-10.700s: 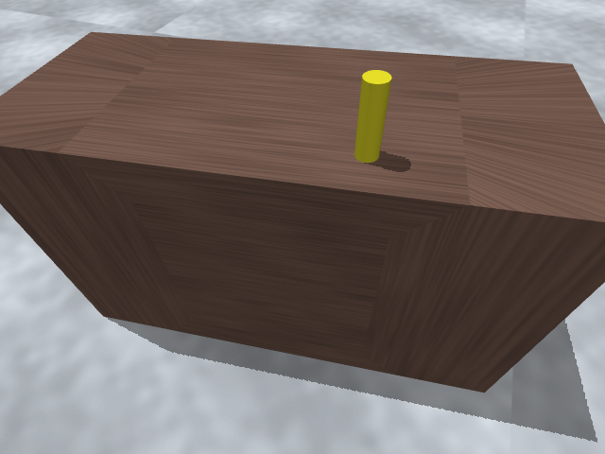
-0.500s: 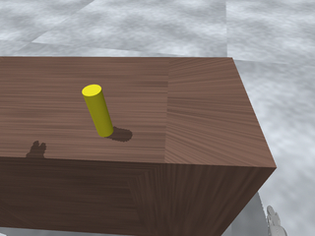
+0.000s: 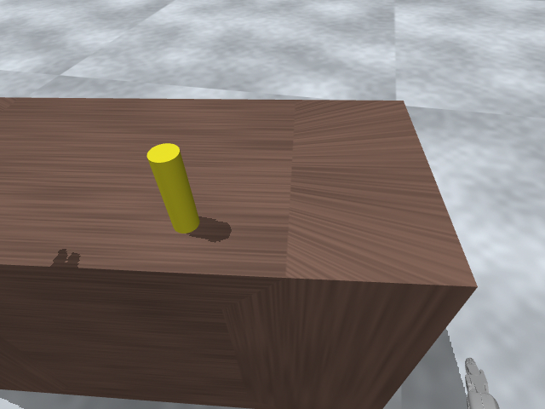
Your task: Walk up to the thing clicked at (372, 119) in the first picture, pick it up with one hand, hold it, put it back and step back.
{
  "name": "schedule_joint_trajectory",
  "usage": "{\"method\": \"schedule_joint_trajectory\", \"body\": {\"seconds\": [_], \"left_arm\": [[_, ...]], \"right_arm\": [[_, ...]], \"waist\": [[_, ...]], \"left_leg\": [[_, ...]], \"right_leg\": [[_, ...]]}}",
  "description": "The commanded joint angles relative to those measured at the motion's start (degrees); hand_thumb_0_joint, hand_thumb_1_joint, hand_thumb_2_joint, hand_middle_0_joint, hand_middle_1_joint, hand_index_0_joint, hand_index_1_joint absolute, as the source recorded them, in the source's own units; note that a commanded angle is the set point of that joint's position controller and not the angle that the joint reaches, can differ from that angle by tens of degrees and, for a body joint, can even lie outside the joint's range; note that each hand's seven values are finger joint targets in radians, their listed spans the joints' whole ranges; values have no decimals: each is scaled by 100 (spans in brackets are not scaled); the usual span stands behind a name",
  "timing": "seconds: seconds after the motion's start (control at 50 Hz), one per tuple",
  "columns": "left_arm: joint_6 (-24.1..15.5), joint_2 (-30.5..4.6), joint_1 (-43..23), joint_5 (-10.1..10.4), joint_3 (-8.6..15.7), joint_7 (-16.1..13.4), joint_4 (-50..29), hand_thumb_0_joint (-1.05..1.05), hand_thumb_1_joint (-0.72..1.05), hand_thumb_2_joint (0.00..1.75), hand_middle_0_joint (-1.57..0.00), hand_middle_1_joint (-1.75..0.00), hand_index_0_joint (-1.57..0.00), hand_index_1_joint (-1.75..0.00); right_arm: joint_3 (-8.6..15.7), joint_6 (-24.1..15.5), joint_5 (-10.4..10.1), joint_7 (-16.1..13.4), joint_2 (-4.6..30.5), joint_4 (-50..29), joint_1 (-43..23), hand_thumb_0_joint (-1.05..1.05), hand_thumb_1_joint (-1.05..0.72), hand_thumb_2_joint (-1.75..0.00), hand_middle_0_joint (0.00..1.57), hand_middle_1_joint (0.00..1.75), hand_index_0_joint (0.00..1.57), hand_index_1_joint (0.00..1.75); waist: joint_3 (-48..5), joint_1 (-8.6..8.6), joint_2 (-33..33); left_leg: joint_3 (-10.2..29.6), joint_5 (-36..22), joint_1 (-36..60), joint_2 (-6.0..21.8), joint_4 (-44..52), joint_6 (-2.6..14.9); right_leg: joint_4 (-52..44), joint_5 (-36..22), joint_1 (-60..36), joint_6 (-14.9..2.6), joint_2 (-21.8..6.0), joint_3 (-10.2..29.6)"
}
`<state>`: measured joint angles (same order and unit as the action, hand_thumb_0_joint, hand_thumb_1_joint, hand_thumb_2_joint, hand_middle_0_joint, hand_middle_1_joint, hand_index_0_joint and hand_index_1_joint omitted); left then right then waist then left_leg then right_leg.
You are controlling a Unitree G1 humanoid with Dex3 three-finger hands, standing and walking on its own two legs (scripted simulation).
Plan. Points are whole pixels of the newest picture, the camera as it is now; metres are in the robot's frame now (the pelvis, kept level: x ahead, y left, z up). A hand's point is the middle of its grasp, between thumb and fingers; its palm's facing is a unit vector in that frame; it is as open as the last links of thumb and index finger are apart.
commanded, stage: go down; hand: left
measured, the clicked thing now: (176, 191) +0.43 +0.20 +0.11
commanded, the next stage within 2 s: approach in 0.22 s
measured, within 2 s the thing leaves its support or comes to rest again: neither
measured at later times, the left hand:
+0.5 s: hand out of the picture +0.29 +0.39 +0.21, palm faces +0.24 -0.97 -0.02, open 17.7 cm
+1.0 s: hand (137, 218) +0.39 +0.26 +0.09, palm faces +0.20 -0.98 +0.03, open 17.6 cm
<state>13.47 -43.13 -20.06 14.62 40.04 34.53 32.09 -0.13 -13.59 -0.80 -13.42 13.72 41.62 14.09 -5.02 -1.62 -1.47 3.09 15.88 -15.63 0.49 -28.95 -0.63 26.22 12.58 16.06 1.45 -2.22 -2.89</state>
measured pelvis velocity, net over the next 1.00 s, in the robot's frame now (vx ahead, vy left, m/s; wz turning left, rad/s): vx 0.00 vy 0.00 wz -0.04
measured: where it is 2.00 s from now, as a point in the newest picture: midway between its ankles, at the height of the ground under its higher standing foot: outside the picture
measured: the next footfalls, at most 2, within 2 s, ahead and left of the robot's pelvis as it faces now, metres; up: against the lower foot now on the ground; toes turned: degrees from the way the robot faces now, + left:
none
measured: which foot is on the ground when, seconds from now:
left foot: down 0.00-1.00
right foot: down 0.00-1.00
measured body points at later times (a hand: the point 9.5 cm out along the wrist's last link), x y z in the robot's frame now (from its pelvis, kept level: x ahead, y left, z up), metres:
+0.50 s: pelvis +0.00 +0.00 +0.00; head -0.01 +0.00 +0.45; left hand +0.27 +0.44 +0.21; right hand +0.16 -0.26 -0.08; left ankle -0.01 +0.13 -0.74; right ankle +0.01 -0.14 -0.74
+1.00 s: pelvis +0.00 +0.00 -0.01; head +0.04 +0.01 +0.43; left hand +0.37 +0.31 +0.09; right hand +0.13 -0.26 -0.10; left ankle -0.01 +0.13 -0.74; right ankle +0.01 -0.14 -0.74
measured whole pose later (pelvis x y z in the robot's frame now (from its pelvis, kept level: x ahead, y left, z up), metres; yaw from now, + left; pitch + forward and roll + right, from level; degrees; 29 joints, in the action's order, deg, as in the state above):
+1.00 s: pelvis +0.00 +0.00 -0.01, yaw -2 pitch +7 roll -1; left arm -7.4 -22.5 -22.5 12.4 26.2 12.0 35.4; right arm 2.8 -11.9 0.4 -6.2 11.9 39.7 12.6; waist -3.8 2.1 -0.4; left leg 1.3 20.0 -25.1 1.7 -37.7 -0.8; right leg 34.1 15.3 26.1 1.5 -0.9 -0.9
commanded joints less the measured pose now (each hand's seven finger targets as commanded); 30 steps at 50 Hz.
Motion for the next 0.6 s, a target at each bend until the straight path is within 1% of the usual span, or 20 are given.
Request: {"method": "schedule_joint_trajectory", "body": {"seconds": [0.0,0.04,0.06,0.1,0.14,0.16,0.18,0.22,0.24,0.28,0.3,0.32,0.36,0.4,0.46,0.48,0.5,0.52,0.56,0.58], "left_arm": [[-382,-2221,-1867,220,372,22,-1548,0,-61,2,-5,-3,-5,-3],[-336,-2385,-1580,201,534,9,-1235,0,-61,2,-5,-3,-5,-3],[-314,-2276,-1408,215,488,18,-1066,0,-61,2,-5,-4,-5,-4],[-334,-2359,-1581,217,506,4,-1276,0,-61,2,-5,-4,-5,-4],[-373,-2541,-1822,209,622,-15,-1384,0,-61,2,-5,-4,-6,-4],[-370,-2539,-1756,211,641,-18,-1377,0,-61,1,-5,-4,-6,-4],[-380,-2443,-1742,199,579,-9,-1288,0,-61,2,-5,-4,-6,-4],[-369,-2371,-1859,201,508,7,-1373,0,-61,2,-5,-4,-5,-4],[-353,-2341,-1796,199,476,12,-1275,0,-61,2,-5,-4,-5,-4],[-321,-2378,-1812,195,467,10,-1157,0,-61,1,-6,-4,-6,-4],[-333,-2482,-1885,187,515,23,-1119,0,-61,9,-6,-7,-4,-10],[-336,-2602,-2003,135,550,14,-1150,0,-61,1,-7,-4,-6,-6],[-289,-2397,-1908,84,345,18,-930,0,-61,0,-6,-4,-6,-6],[-254,-2006,-1894,88,53,9,-734,0,-61,0,-7,-4,-6,-6],[-333,-1819,-2067,78,-134,-93,-475,0,-61,0,-7,-4,-6,-6],[-393,-1691,-2146,53,-252,-117,-530,0,-61,0,-7,-4,-6,-6],[-455,-1532,-2257,53,-394,-158,-542,0,-61,0,-7,-4,-6,-6],[-537,-1435,-2361,74,-447,-215,-526,0,-61,0,-6,-4,-6,-5],[-764,-1386,-2466,77,-413,-364,-393,0,-61,0,-7,-4,-6,-5],[-886,-1316,-2623,41,-527,-452,-537,0,-61,0,-7,-5,-6,-6]], "right_arm": [[337,-345,6,-108,847,-945,-692,0,50,-6,5,5,5,5],[383,-322,6,-125,878,-702,-493,0,50,-6,5,5,5,5],[257,-303,3,-94,728,-510,-355,0,50,-6,5,5,5,5],[432,-335,8,-133,961,-682,-610,0,49,-6,5,5,5,5],[304,-364,2,-120,817,-738,-620,0,49,-6,5,5,5,5],[397,-382,-4,-134,916,-890,-768,0,49,-6,5,5,5,5],[434,-392,1,-146,912,-860,-729,0,49,-6,5,5,5,5],[299,-377,13,-149,729,-613,-531,0,49,-6,5,5,5,5],[385,-404,12,-163,854,-713,-652,0,49,-6,5,5,5,5],[361,-431,3,-163,868,-841,-730,0,49,-6,5,5,5,5],[437,-422,7,-179,962,-776,-564,0,51,-6,5,5,5,5],[343,-416,14,-163,851,-836,-584,0,52,-5,5,5,5,5],[236,-376,4,-142,653,-564,-358,0,52,-5,5,5,5,5],[204,-417,6,-122,640,-554,-420,0,52,-5,5,5,5,5],[292,-483,34,-99,850,-723,-471,0,52,-6,5,5,5,5],[196,-482,27,-80,700,-641,-558,0,52,-5,5,5,5,5],[232,-488,32,-73,704,-601,-533,0,52,-5,5,5,5,5],[366,-524,50,-76,897,-732,-565,0,53,-5,5,5,5,5],[262,-561,69,-21,800,-719,-572,0,53,-5,5,5,5,5],[354,-599,69,-17,857,-831,-690,0,53,-5,5,5,5,5]], "waist": [[-1014,-2,-656],[-959,-20,-570],[-776,-48,-560],[-872,-31,-603],[-1061,-50,-618],[-1000,-59,-568],[-1002,-28,-559],[-1092,25,-692],[-931,30,-613],[-936,40,-591],[-968,69,-546],[-1041,19,-551],[-871,44,-771],[-646,116,-629],[-805,224,-348],[-812,168,-512],[-790,225,-540],[-862,291,-366],[-974,246,-240],[-1055,246,-296]], "left_leg": [[-174,-1067,323,-172,463,155],[-166,-1133,269,-171,453,165],[-167,-1137,205,-163,458,160],[-166,-1191,250,-167,446,146],[-165,-1222,259,-180,421,155],[-164,-1199,241,-184,449,156],[-166,-1245,306,-179,431,154],[-187,-1360,383,-210,387,167],[-173,-1319,341,-194,418,155],[-165,-1264,327,-199,419,167],[-152,-1310,317,-188,410,164],[-161,-1325,290,-200,404,162],[-177,-1256,264,-208,435,158],[-172,-1145,231,-183,444,160],[-149,-1132,271,-160,401,170],[-154,-1164,292,-168,388,158],[-177,-1089,327,-180,376,157],[-141,-1005,376,-151,377,156],[-156,-963,337,-178,290,162],[-155,-877,348,-183,305,158]], "right_leg": [[-269,-638,-356,-159,179,-183],[-271,-682,-338,-155,177,-177],[-270,-668,-307,-163,181,-181],[-251,-720,-316,-168,176,-173],[-256,-733,-426,-154,167,-181],[-256,-702,-449,-154,170,-188],[-228,-754,-416,-160,169,-180],[-220,-894,-418,-148,137,-166],[-223,-848,-350,-153,167,-189],[-244,-818,-364,-150,152,-198],[-232,-860,-367,-149,168,-192],[-240,-861,-408,-144,158,-181],[-222,-821,-291,-165,150,-170],[-217,-748,-85,-162,180,-188],[-182,-753,-46,-141,190,-185],[-153,-780,20,-157,175,-172],[-156,-737,118,-146,170,-164],[-149,-658,162,-138,196,-185],[-145,-622,143,-110,172,-170],[-120,-558,166,-118,161,-160]]}}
